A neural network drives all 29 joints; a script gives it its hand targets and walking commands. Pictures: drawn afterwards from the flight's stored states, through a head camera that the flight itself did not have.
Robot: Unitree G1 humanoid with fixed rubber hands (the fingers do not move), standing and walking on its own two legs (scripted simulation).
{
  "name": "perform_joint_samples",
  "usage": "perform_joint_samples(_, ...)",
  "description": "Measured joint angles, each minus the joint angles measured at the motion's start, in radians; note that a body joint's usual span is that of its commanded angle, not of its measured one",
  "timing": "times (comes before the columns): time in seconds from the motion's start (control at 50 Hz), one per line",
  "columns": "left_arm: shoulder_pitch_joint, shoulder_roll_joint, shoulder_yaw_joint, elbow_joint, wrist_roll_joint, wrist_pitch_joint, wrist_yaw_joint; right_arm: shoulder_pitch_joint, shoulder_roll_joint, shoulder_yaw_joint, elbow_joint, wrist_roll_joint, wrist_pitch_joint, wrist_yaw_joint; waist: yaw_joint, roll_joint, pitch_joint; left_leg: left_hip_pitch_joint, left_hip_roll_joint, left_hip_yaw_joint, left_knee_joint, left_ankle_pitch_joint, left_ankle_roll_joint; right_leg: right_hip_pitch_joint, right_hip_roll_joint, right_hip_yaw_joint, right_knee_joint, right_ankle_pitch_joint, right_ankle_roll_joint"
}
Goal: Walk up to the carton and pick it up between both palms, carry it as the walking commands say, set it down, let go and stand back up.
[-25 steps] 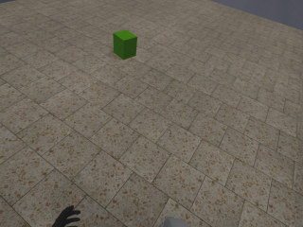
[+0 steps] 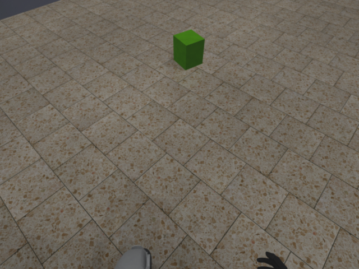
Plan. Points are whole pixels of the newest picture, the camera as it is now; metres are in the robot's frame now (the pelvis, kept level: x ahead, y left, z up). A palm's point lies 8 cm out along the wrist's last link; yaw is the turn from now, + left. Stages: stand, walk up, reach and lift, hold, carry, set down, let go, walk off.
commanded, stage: walk up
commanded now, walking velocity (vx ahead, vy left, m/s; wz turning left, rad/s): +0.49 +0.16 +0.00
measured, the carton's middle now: (188, 49) +1.98 +0.06 -0.66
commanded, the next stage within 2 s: none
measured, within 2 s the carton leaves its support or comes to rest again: neither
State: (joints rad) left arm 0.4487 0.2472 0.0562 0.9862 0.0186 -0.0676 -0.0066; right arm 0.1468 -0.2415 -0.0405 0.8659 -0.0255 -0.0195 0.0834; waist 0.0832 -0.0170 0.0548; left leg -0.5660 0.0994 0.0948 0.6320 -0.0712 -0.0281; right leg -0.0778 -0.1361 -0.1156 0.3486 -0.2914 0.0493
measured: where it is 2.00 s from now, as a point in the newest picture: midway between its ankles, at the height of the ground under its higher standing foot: (179, 156)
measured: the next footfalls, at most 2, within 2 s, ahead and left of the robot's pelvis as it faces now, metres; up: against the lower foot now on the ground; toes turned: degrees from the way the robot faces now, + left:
left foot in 0.12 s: +0.19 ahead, +0.15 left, +0.00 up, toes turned +8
right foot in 0.74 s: +0.50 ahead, -0.06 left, +0.00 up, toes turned -9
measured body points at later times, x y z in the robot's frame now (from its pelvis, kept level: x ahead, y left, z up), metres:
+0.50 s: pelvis +0.24 +0.08 +0.01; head +0.25 +0.13 +0.45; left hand +0.37 +0.31 -0.15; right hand +0.15 -0.17 -0.11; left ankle +0.15 +0.15 -0.75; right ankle +0.34 -0.09 -0.65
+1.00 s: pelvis +0.47 +0.02 +0.00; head +0.49 -0.02 +0.45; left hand +0.45 +0.29 -0.12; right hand +0.55 -0.23 -0.15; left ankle +0.54 +0.21 -0.66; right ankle +0.46 -0.06 -0.75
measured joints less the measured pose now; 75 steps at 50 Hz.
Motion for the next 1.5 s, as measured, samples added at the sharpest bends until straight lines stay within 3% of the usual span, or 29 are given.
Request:
perform_joint_samples(0.08, 0.015, -0.014, -0.005, -0.005, -0.002, -0.001, 0.002, -0.03, 0.024, 0.009, -0.005, -0.003, -0.006, -0.002, 0.016, -0.01, -0.03, 0.078, -0.026, 0.044, -0.107, -0.04, 0.006, 0.037, -0.007, -0.004, 0.013, -0.07, 0.04)
perform_joint_samples(0.12, 0.018, -0.013, -0.008, -0.005, -0.004, 0.003, 0.004, -0.044, 0.03, 0.011, -0.001, -0.005, -0.021, -0.01, 0.01, -0.02, -0.041, 0.125, -0.051, 0.059, -0.138, -0.053, 0.033, 0.024, -0.023, 0.005, 0.09, -0.134, 0.057)
perform_joint_samples(0.14, -0.003, -0.007, -0.006, -0.001, -0.009, 0.008, 0.005, -0.052, 0.04, 0.011, 0.008, -0.009, -0.032, -0.019, 0.001, -0.044, -0.028, 0.123, -0.071, 0.07, -0.107, -0.069, 0.055, -0.013, -0.052, 0.015, 0.192, -0.145, 0.043)
perform_joint_samples(0.16, -0.025, -0.008, -0.006, -0.008, -0.013, 0.014, 0.006, -0.051, 0.041, 0.011, 0.013, -0.011, -0.043, -0.028, -0.006, -0.043, -0.016, 0.123, -0.073, 0.072, -0.073, -0.101, 0.072, -0.076, -0.047, 0.042, 0.352, -0.176, 0.029)
perform_joint_samples(0.2, -0.068, -0.012, -0.007, -0.034, -0.008, 0.018, 0.008, -0.017, 0.032, 0.008, 0.033, -0.007, -0.056, -0.047, -0.024, -0.016, -0.004, 0.166, -0.056, 0.067, -0.073, -0.147, 0.091, -0.203, 0.003, 0.069, 0.643, -0.196, 0.006)
perform_joint_samples(0.24, -0.104, -0.007, -0.01, -0.046, -0.002, 0.014, 0.005, 0.042, 0.019, 0.001, 0.056, -0.007, -0.06, -0.06, -0.054, 0.004, -0.008, 0.233, -0.042, 0.068, -0.125, -0.153, 0.085, -0.307, 0.026, 0.045, 0.786, -0.146, -0.011)
perform_joint_samples(0.3, -0.168, 0.007, -0.005, -0.064, 0.008, 0.028, -0.01, 0.144, -0.001, -0.005, 0.092, 0.0, -0.071, -0.071, -0.109, 0.016, -0.018, 0.328, -0.045, 0.063, -0.202, -0.16, 0.091, -0.416, 0.024, 0.022, 0.803, -0.047, -0.02)
perform_joint_samples(0.38, -0.258, 0.025, 0.011, -0.095, 0.016, 0.051, -0.02, 0.271, 0.015, 0.005, 0.139, 0.007, -0.082, -0.076, -0.161, 0.0, -0.015, 0.436, -0.057, 0.029, -0.271, -0.173, 0.084, -0.509, 0.034, 0.043, 0.781, 0.067, -0.009)
perform_joint_samples(0.52, -0.314, 0.0, -0.01, -0.099, 0.009, 0.096, -0.051, 0.365, 0.058, 0.014, 0.148, 0.005, -0.073, -0.089, -0.184, -0.024, -0.03, 0.576, -0.039, 0.008, -0.369, -0.212, 0.058, -0.566, 0.055, 0.01, 0.613, 0.244, 0.015)
perform_joint_samples(0.62, -0.359, -0.031, -0.021, -0.11, 0.005, 0.092, -0.059, 0.385, 0.08, 0.022, 0.148, 0.005, -0.069, -0.098, -0.178, -0.022, -0.016, 0.642, -0.03, -0.004, -0.407, -0.253, 0.032, -0.53, 0.081, -0.005, 0.448, 0.226, 0.004)
perform_joint_samples(0.72, -0.354, -0.039, -0.028, -0.12, 0.008, 0.055, -0.043, 0.38, 0.051, 0.015, 0.162, 0.012, -0.06, -0.104, -0.159, 0.006, -0.027, 0.673, -0.018, 0.038, -0.33, -0.371, 0.003, -0.415, 0.12, -0.066, 0.203, 0.145, -0.032)
perform_joint_samples(0.76, -0.348, -0.038, -0.015, -0.104, 0.019, 0.033, -0.029, 0.37, 0.041, 0.017, 0.17, 0.014, -0.053, -0.104, -0.146, 0.026, -0.029, 0.597, 0.002, 0.033, -0.108, -0.415, 0.005, -0.375, 0.13, -0.083, 0.192, 0.131, -0.089)
perform_joint_samples(0.8, -0.331, -0.022, -0.007, -0.091, 0.023, 0.014, -0.016, 0.324, 0.044, 0.018, 0.157, 0.02, -0.05, -0.1, -0.135, 0.023, -0.006, 0.444, -0.02, -0.037, 0.263, -0.412, 0.022, -0.35, 0.119, -0.082, 0.24, 0.085, -0.128)
perform_joint_samples(0.82, -0.311, -0.012, -0.004, -0.081, 0.022, 0.007, -0.01, 0.299, 0.045, 0.014, 0.148, 0.022, -0.051, -0.097, -0.132, 0.02, 0.0, 0.371, -0.032, -0.057, 0.396, -0.396, 0.029, -0.317, 0.111, -0.083, 0.231, 0.071, -0.132)
perform_joint_samples(0.86, -0.262, 0.004, 0.002, -0.057, 0.018, -0.001, -0.004, 0.246, 0.039, 0.004, 0.125, 0.013, -0.053, -0.09, -0.114, 0.018, 0.0, 0.249, -0.033, -0.067, 0.505, -0.327, 0.036, -0.241, 0.101, -0.083, 0.178, 0.068, -0.115)
perform_joint_samples(1.0, -0.072, -0.023, -0.01, 0.011, 0.007, -0.012, 0.001, 0.075, -0.019, -0.017, 0.056, -0.004, -0.001, -0.041, -0.034, 0.049, 0.009, -0.005, 0.011, -0.051, 0.354, -0.077, 0.008, -0.054, 0.071, -0.023, 0.021, 0.07, -0.086)
perform_joint_samples(1.16, 0.037, -0.059, -0.018, 0.03, -0.001, -0.014, 0.001, 0.043, 0.012, -0.007, 0.057, -0.005, 0.023, -0.012, -0.004, 0.031, -0.032, -0.032, 0.013, -0.022, 0.153, 0.085, -0.003, 0.088, 0.022, -0.012, -0.07, 0.016, -0.031)
perform_joint_samples(1.26, 0.051, -0.065, -0.014, 0.017, -0.001, -0.008, 0.008, 0.011, 0.028, 0.003, 0.041, -0.006, 0.007, -0.012, -0.002, 0.025, -0.047, 0.034, -0.008, 0.023, 0.023, 0.028, -0.006, 0.131, 0.012, -0.024, -0.07, -0.052, 0.011)
perform_joint_samples(1.32, 0.054, -0.048, -0.011, 0.009, -0.004, -0.002, 0.011, -0.008, 0.024, 0.006, 0.031, -0.01, -0.023, -0.025, -0.006, 0.021, -0.048, 0.112, -0.022, 0.037, -0.1, -0.104, 0.025, 0.108, 0.005, -0.032, 0.042, -0.146, 0.034)
perform_joint_samples(1.36, 0.024, -0.035, -0.01, 0.016, -0.012, 0.008, 0.009, -0.026, 0.028, -0.002, 0.043, -0.016, -0.048, -0.046, -0.028, 0.001, -0.019, 0.092, -0.031, 0.039, -0.029, -0.1, 0.049, -0.01, -0.013, 0.008, 0.336, -0.219, 0.004)
perform_joint_samples(1.38, 0.002, -0.031, -0.01, 0.012, -0.013, 0.01, 0.007, -0.022, 0.027, -0.003, 0.047, -0.016, -0.056, -0.054, -0.032, 0.0, -0.003, 0.096, -0.024, 0.041, 0.003, -0.127, 0.055, -0.087, 0.003, 0.045, 0.508, -0.227, -0.004)
perform_joint_samples(1.44, -0.062, -0.012, -0.009, -0.01, -0.006, 0.014, 0.001, 0.037, 0.023, -0.004, 0.076, -0.01, -0.068, -0.069, -0.06, -0.005, 0.015, 0.187, -0.008, 0.049, -0.057, -0.146, 0.043, -0.278, 0.039, 0.065, 0.791, -0.136, -0.022)
perform_joint_samples(1.5, -0.132, 0.008, -0.004, -0.033, 0.001, 0.03, -0.008, 0.137, 0.017, -0.004, 0.107, -0.003, -0.075, -0.077, -0.112, -0.013, 0.009, 0.283, -0.012, 0.025, -0.148, -0.133, 0.044, -0.392, 0.039, 0.054, 0.818, -0.057, -0.024)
